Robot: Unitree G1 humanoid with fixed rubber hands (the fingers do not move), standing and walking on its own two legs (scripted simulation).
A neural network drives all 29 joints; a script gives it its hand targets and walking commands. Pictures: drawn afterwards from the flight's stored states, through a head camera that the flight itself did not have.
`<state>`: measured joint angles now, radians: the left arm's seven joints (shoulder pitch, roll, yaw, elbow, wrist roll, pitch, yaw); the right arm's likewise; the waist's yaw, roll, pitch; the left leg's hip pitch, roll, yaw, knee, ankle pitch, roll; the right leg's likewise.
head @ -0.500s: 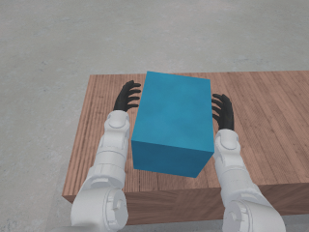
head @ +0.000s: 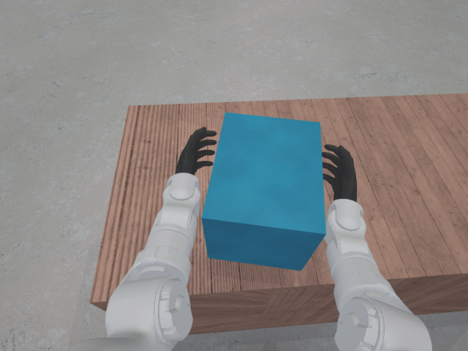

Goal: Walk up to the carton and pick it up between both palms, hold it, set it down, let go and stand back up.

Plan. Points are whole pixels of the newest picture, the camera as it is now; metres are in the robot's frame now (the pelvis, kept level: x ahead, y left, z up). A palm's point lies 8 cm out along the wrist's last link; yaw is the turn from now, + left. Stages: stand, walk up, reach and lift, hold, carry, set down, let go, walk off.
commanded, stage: set down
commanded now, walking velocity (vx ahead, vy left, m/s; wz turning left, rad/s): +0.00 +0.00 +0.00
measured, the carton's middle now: (263, 191) +0.40 -0.05 -0.01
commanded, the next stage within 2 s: none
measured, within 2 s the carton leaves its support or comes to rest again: rests again in 0.80 s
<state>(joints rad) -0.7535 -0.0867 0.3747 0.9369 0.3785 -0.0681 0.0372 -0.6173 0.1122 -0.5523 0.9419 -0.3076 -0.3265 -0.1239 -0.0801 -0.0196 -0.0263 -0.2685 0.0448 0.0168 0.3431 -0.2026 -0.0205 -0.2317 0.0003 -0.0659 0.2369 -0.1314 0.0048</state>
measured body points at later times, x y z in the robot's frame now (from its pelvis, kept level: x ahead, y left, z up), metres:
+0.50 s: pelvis +0.00 +0.00 +0.00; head +0.08 +0.01 +0.44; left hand +0.43 +0.07 +0.02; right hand +0.37 -0.20 +0.02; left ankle -0.03 +0.12 -0.75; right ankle -0.02 -0.12 -0.75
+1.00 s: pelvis -0.02 -0.01 -0.01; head +0.09 +0.00 +0.43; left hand +0.43 +0.07 +0.00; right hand +0.36 -0.20 -0.01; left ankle -0.03 +0.12 -0.75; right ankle -0.02 -0.12 -0.75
